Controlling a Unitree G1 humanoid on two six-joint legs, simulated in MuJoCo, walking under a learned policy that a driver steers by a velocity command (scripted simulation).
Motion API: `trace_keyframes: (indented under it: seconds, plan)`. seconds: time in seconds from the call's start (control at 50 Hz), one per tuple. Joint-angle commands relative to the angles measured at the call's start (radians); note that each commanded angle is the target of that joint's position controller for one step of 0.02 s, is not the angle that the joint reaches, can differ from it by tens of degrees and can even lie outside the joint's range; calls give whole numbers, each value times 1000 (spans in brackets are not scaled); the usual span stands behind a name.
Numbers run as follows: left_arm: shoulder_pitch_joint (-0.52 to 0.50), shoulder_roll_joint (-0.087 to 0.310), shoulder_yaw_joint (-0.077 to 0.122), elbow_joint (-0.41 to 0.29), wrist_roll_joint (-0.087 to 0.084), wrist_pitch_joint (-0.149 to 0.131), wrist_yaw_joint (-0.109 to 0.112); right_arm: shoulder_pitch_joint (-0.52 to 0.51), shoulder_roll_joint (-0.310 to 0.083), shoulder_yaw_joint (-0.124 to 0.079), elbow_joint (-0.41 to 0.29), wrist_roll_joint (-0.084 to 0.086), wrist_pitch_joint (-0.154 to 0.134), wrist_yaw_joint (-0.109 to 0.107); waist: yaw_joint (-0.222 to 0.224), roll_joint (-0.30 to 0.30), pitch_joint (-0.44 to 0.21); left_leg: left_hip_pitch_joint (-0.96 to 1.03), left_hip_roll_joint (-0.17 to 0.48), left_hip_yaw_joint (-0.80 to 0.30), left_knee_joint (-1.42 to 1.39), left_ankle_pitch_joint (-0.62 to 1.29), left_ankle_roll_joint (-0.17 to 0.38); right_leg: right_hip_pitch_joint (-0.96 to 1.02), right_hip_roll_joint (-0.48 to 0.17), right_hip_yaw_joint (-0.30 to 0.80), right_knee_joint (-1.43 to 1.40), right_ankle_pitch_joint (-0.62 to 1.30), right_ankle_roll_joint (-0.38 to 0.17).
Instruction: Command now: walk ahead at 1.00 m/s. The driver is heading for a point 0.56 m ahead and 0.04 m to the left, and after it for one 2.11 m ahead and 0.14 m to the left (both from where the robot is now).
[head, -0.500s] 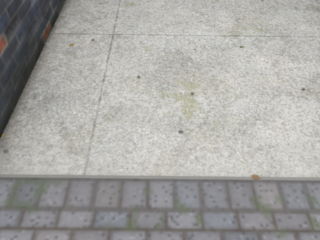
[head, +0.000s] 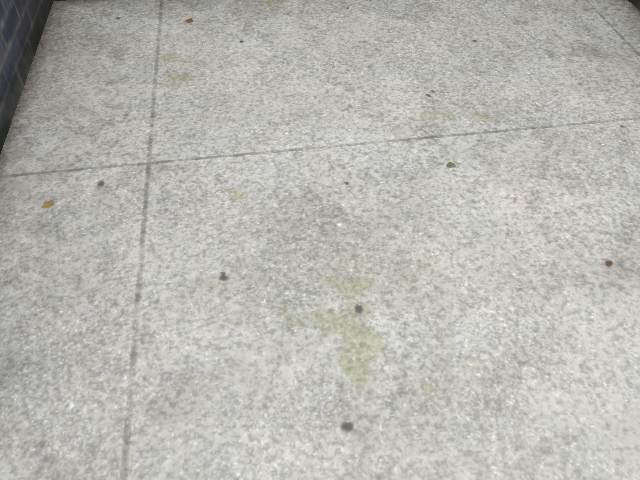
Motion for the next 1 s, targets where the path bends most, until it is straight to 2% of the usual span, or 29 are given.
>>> trace_keyframes:
  seconds: [0.02,0.08,0.14,0.18,0.22,0.24,0.26,0.28,0.3,0.32,0.34,0.36,0.38,0.42,0.48,0.52,0.62,0.68,0.72,0.74,0.76,0.78,0.8,0.82,0.84,0.86,0.88,0.92,1.0]
  plan:
    - [-77,30,-2,-68,13,-10,-8,-103,-111,-13,-91,6,-28,-20,48,42,149,-204,230,-161,-240,179,135,11,-9,-36,-216,256,29]
    - [-207,13,-10,-109,-2,-29,-33,5,-127,-8,-60,22,-29,-32,-3,34,164,-167,231,-103,-296,213,114,148,53,-89,-434,441,24]
    - [-284,34,-1,-155,-16,-37,-54,51,-150,-11,-34,23,-5,-39,-4,61,177,77,285,-82,-248,400,94,100,98,-101,-576,374,3]
    - [-235,81,20,-165,-19,-37,-59,47,-188,-20,-29,5,15,-45,52,124,98,230,321,-76,-114,822,72,162,166,-137,-571,243,-25]
    - [39,160,58,-113,-37,-17,-40,5,-219,-27,-24,-33,44,-48,220,219,-83,274,335,-59,232,1226,49,435,209,-154,-510,114,-76]
    - [301,197,72,-45,-29,-2,-25,-59,-200,-18,-53,-39,52,-53,344,201,-218,28,311,-46,562,1080,26,806,109,-52,-444,70,-105]
    - [408,302,98,-12,11,-12,-30,135,8,32,-77,-21,22,-27,205,-171,-442,-473,101,-102,1058,272,-33,1304,-187,539,-494,-359,-320]
    - [471,206,84,24,6,-15,-32,106,-44,32,-49,25,-18,-18,252,-220,-548,-598,50,-235,1154,-187,0,1367,-210,850,-736,-617,-304]
    - [396,139,66,37,7,-14,-22,-79,-140,2,-111,71,-34,-21,249,-202,-303,-711,118,-202,1178,-162,32,1220,-172,693,-778,-552,-231]
    - [310,112,56,29,15,-17,-24,-193,-133,10,-155,68,-45,-26,220,-51,-170,-708,159,-185,1133,-115,41,1019,-140,548,-796,-386,-206]
    - [248,75,44,34,30,-23,-34,-262,-108,10,-169,46,-47,-27,173,57,-62,-671,188,-164,1066,-76,42,815,-93,427,-820,-237,-190]
    - [196,44,33,33,47,-29,-38,-212,-92,6,-168,38,-34,-23,95,28,-42,-601,229,-177,1018,-33,38,685,-65,348,-838,-204,-188]
    - [161,12,25,35,42,-29,-44,-177,-72,7,-155,34,-15,-20,56,9,-19,-565,250,-172,992,-28,28,599,-44,307,-864,-201,-192]
    - [145,25,25,51,10,-31,-44,-173,-42,14,-156,28,16,-25,16,-9,51,-575,288,-154,911,-35,-1,474,-35,230,-927,-197,-192]
    - [200,83,38,71,11,-40,-24,-335,-65,17,-214,3,17,-35,50,15,139,-675,299,-117,709,189,-50,424,-11,125,-984,-48,-189]
    - [244,84,35,80,7,-43,-10,-436,-64,20,-239,0,3,-23,85,34,147,-606,267,-64,517,392,-56,409,37,24,-995,48,-155]
    - [391,124,39,132,-13,-25,8,-616,-69,20,-305,28,-16,14,141,35,181,-538,190,-31,196,516,-40,663,-23,-30,-1032,139,-125]
    - [394,175,52,143,12,12,14,-547,-132,-8,-317,36,-16,24,66,-53,80,-479,102,18,192,314,-2,913,-79,-38,-836,707,-90]
    - [337,190,53,142,46,42,18,-210,-214,-49,-246,51,6,3,-131,-125,-118,-121,71,42,244,204,51,873,-64,-81,-408,1031,-51]
    - [342,121,30,106,56,39,23,13,-290,-64,-188,32,22,-16,-180,-6,-293,284,260,-210,350,57,78,561,-15,-67,-36,726,-42]
    - [552,-94,-24,111,14,2,-9,52,-339,-79,-155,15,9,5,-15,431,-474,622,464,-816,123,-493,268,150,209,47,332,-285,3]
    - [427,64,6,115,-33,-27,-7,70,-208,-54,-143,11,4,-1,-92,334,-422,596,434,-934,-45,-565,203,59,177,110,389,-308,-37]
    - [261,112,21,61,-60,-41,-4,-3,-158,-41,-139,6,-1,-4,-88,244,-232,459,415,-748,-37,-410,165,-21,131,86,401,-266,-55]
    - [143,92,10,22,-40,-51,2,-69,-152,-37,-143,-3,-8,2,-65,58,-132,267,372,-620,-55,-208,141,19,95,74,335,-215,-65]
    - [127,70,14,10,-26,-54,0,-133,-135,-34,-141,-20,-17,7,-1,36,-72,122,347,-532,-62,-108,155,45,66,72,276,-166,-60]
    - [158,58,15,14,-20,-41,-5,-173,-85,-19,-141,-35,-23,12,53,48,-59,24,314,-470,-83,-76,154,104,28,82,245,-136,-59]
    - [180,41,15,22,-20,-24,-8,-195,-55,-11,-136,-27,-23,16,83,66,-33,-34,299,-422,-108,-67,160,119,13,73,217,-130,-52]
    - [173,19,9,17,-14,1,-6,-198,-64,-10,-121,3,-24,13,115,74,42,-135,300,-363,-167,-70,168,82,-25,55,138,-136,-28]
    - [-37,38,4,-50,10,-1,-3,-123,-116,-18,-98,3,-25,-16,63,47,149,-178,262,-213,-237,121,149,-33,-28,-4,-138,154,30]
